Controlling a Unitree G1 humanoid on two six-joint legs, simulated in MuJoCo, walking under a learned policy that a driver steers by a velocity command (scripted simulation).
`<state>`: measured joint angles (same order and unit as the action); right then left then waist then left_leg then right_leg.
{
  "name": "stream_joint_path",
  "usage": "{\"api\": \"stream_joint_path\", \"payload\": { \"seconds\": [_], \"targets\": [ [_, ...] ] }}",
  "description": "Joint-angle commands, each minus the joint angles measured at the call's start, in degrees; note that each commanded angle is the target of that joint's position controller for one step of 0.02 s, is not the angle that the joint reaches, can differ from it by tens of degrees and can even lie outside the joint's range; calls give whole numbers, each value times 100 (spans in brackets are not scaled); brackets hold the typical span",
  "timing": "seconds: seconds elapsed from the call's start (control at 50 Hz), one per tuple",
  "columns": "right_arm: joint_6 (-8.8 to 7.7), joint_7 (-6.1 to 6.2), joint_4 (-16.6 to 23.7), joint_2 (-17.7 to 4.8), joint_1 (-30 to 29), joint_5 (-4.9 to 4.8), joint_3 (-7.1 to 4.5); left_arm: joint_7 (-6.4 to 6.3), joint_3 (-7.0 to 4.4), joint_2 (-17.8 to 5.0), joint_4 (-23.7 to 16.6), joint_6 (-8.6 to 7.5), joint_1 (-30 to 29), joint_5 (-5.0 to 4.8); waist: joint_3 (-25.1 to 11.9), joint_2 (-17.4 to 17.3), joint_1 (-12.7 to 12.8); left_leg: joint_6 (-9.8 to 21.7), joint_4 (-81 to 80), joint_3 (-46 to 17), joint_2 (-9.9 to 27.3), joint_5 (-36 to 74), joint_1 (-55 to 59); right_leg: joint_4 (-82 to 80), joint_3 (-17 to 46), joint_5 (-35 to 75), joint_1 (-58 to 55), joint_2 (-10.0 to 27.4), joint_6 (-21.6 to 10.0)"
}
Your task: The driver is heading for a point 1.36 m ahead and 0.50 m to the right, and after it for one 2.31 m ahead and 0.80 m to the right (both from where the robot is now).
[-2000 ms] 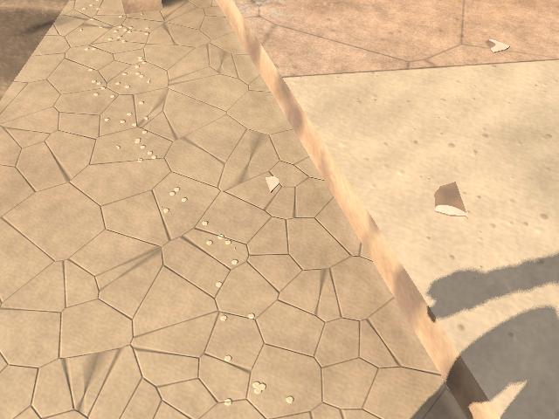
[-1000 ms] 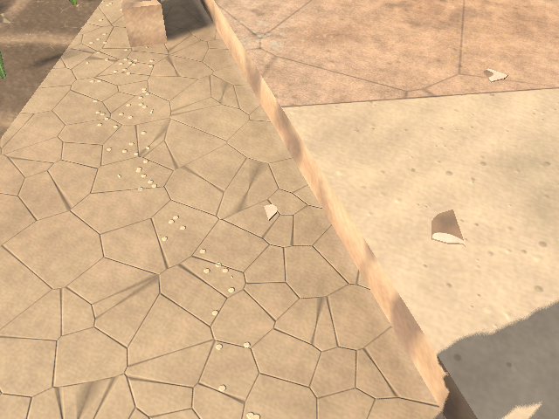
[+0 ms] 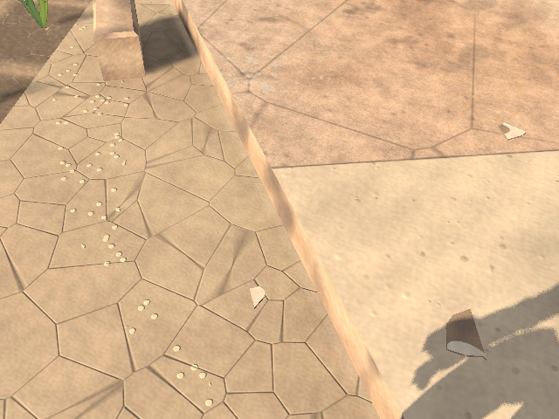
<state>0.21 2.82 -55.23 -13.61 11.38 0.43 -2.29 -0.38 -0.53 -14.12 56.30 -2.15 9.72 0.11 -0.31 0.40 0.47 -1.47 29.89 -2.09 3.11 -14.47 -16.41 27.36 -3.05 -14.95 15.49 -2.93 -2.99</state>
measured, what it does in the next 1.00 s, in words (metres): walks ahead, turning right: right foot, then left foot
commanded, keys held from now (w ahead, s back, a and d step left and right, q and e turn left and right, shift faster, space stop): w+e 0.94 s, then w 0.06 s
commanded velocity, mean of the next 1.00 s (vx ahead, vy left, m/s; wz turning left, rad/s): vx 0.42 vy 0.00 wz -0.48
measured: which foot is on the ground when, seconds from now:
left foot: down 0.00-0.30, up 0.32-0.70, down 0.72-1.00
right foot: down 0.00-0.02, up 0.04-0.28, down 0.30-0.74, up 0.76-1.00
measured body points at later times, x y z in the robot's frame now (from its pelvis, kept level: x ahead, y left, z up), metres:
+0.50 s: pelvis +0.17 -0.08 +0.01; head +0.18 -0.10 +0.46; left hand +0.26 +0.18 -0.11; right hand +0.26 -0.37 -0.11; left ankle +0.27 +0.08 -0.66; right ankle +0.11 -0.14 -0.74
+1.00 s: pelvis +0.39 -0.12 +0.00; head +0.40 -0.13 +0.45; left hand +0.65 +0.00 -0.11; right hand +0.28 -0.36 -0.13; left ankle +0.45 -0.04 -0.74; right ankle +0.31 -0.20 -0.47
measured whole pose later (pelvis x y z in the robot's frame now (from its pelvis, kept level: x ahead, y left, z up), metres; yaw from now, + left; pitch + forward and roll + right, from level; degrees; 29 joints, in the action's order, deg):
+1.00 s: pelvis +0.39 -0.12 +0.00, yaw -33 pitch +2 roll +2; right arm -5.6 -0.2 -50.9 -13.8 20.7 2.6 -2.4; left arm -1.0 -3.0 -11.9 38.8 2.1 10.4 2.0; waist -1.3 2.6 -0.2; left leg 2.7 25.2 10.0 -0.1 -12.7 -15.0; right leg 113.5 1.7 -26.1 52.5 -1.1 -5.0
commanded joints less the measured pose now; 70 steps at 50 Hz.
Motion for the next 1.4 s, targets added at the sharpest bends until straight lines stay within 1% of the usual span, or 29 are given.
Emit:
{"api": "stream_joint_path", "payload": {
  "seconds": [0.02,0.1,0.22,0.28,0.3,0.32,0.36,0.4,0.5,0.6,0.62,0.7,0.72,0.74,0.76,0.78,0.82,0.88,0.96,1.08,1.14,1.2,1.24,1.26,1.28,1.3,1.32,1.36,1.4],
  "targets": [
    [-184,13,58,-952,446,-24,-262,-83,-159,-596,-339,-25,-158,-102,354,-1091,-203,662,-1440,-802,533,-2476,305,298,150,-1585,1021,60,-71],
    [-504,81,27,-1063,842,-98,-373,37,-256,-629,-639,-199,-556,-191,364,-1101,-445,1409,-1938,-2248,1971,-1739,1507,2568,616,-1456,2697,589,-192],
    [-471,-53,231,-1320,123,-163,-486,213,-235,-406,-586,-126,-306,-124,71,-760,-71,800,-1768,-25,1113,-400,451,1005,-277,-66,579,436,21],
    [-433,-128,249,-1047,115,-141,-415,165,-447,-707,-266,52,761,-141,-184,-354,419,492,-336,639,806,-47,-422,639,-503,34,-1103,-18,-149],
    [-460,-150,388,-718,-52,-28,-305,96,-624,-1178,-218,83,1360,-174,-258,709,712,96,1559,1149,471,191,-1141,-75,870,-404,-1727,721,-560],
    [-596,-140,873,-265,-307,51,-160,97,-736,-1908,-290,13,1776,-134,-479,2197,684,-201,3444,777,-502,-1780,-2931,-1399,4340,-1203,-2570,2125,-1672],
    [-867,-241,916,-729,-508,-271,-220,135,-548,-1307,-356,-232,1529,-74,-129,1091,554,205,4504,-206,10,-1259,-3946,-1519,4412,-1481,-2488,2313,-1714],
    [-932,-221,795,-874,-433,-43,-273,140,-475,-1069,-641,-273,834,-72,127,229,205,283,3754,-226,328,-327,-3386,-1398,3231,-46,-1666,1882,-1280],
    [-788,-250,1101,-521,-1022,41,-210,-65,-477,-1025,-733,-202,909,-80,214,185,68,-47,1544,79,0,867,-2343,-1514,1816,2296,-996,1248,-1007],
    [-722,-315,1502,-356,-1771,-111,-117,-153,-570,-1082,-763,-161,1160,-141,168,558,284,-89,16,123,-457,2117,-1172,-1276,1730,2354,-460,1090,-694],
    [-501,-400,1450,-208,-1463,203,11,9,-510,-881,-732,-119,1194,75,103,902,229,-11,275,526,-492,2046,-932,-1000,1496,3289,-512,820,-575],
    [-521,-304,1325,-744,-400,210,-117,22,-612,-1013,-1009,-110,919,77,-408,507,-303,235,-404,306,-490,1353,366,522,1942,4260,-906,730,-288],
    [-607,-240,1181,-912,360,268,-171,39,-604,-930,-1080,-142,877,46,-847,225,-669,286,-549,56,-74,1275,1451,1717,1777,3376,-421,376,-224],
    [-630,-171,1201,-1334,989,374,-222,30,-430,-278,-1252,-155,1228,34,-1586,-886,-625,430,-402,-1473,1536,1628,2606,3430,1254,141,477,-35,-171],
    [-488,-192,1223,-1747,616,301,-342,1,-441,-276,-1369,-83,2114,-134,-2089,-2256,4,1235,-1105,-3669,2410,747,3139,4678,826,-1872,1741,-444,-83],
    [-379,-227,1454,-1087,124,259,-263,-35,-480,-701,-1072,51,1912,116,-1454,-849,-62,1350,-1311,-3427,2128,-1639,2335,5344,824,-1369,2176,92,-90],
    [-331,-216,1465,-521,-154,250,-61,70,-458,-500,-1392,90,948,267,-460,-515,-147,1256,-1616,-2087,1485,-1539,1104,6389,487,-825,2544,239,-40],
    [-517,-236,1163,-581,211,217,-90,139,-365,-215,-1628,245,793,262,-180,-452,25,1157,-1755,-1044,1226,-676,349,6836,499,-578,2668,445,-34],
    [-658,-325,636,-369,1143,217,-54,-72,-192,297,-2331,374,-323,174,-18,-698,-162,1415,-1950,-1095,1653,-1466,930,9465,673,-1188,5007,277,-233],
    [-726,-291,13,-413,1620,135,33,-137,181,746,-3229,292,-1689,171,654,-10,120,886,-2424,-144,1411,-1995,421,8950,785,-1095,6377,324,-291],
    [-665,-25,7,-650,1527,23,16,60,229,697,-3493,329,-1886,222,413,-389,169,1191,-3252,300,1230,-217,408,7119,57,-940,5025,875,-254],
    [-570,-116,170,-802,1602,-38,-59,131,225,758,-3102,323,-1387,73,-125,-421,20,1228,-2806,1176,969,3821,725,4957,-826,-1484,2652,636,-575],
    [-512,-204,218,-1155,1786,27,-179,92,92,594,-2780,303,-496,33,-981,-1058,291,1213,-1136,1134,1285,7926,1735,4228,-1039,-2007,1628,-84,-630],
    [-515,-320,295,-1255,1572,-47,-226,51,-41,286,-2585,231,499,17,-1622,-1459,869,1042,292,1137,1238,8880,1655,3347,-628,-1449,350,-288,-775],
    [-574,-428,618,-1011,1322,-192,-200,5,-260,-376,-2465,109,1239,162,-2117,-850,1288,716,2530,985,833,6573,156,2074,1716,-2293,-931,842,-1010],
    [-728,-438,774,-180,1204,-137,-44,-50,-623,-1753,-2107,28,1389,-137,-2498,1962,937,416,4574,-196,-587,-319,-2162,-677,5395,-1104,-2189,2150,-1511],
    [-828,-537,448,-258,1395,-309,-187,5,-464,-1095,-2010,-105,1332,-71,-2452,678,902,401,6042,-1705,-786,-352,-2894,-997,5899,-1143,-2003,2687,-1336],
    [-656,-368,856,10,506,-321,-133,303,-178,-211,-1572,-247,809,-68,-495,135,353,564,6987,-596,-265,-165,-3580,-661,4114,-1325,-184,2528,-980],
    [-424,-248,928,20,741,-235,-130,429,-4,607,-1206,-350,155,151,100,223,-328,777,6747,-745,79,639,-2963,-601,2122,-819,1169,1896,-370]
  ]
}}
Velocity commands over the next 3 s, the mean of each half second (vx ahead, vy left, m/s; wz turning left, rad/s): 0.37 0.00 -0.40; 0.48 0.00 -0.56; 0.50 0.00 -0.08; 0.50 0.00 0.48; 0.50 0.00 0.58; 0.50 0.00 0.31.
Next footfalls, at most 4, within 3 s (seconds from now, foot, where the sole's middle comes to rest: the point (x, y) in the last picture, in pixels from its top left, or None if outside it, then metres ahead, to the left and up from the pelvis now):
0.30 right None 0.15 -0.15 -0.77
0.72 left None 0.49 -0.06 -0.77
1.26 right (474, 398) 0.53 -0.41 -0.63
1.86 left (463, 275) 0.86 -0.46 -0.63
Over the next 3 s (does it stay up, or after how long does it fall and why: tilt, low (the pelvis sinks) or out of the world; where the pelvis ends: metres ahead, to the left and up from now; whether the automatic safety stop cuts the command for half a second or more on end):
stays up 1.29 -0.54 0.15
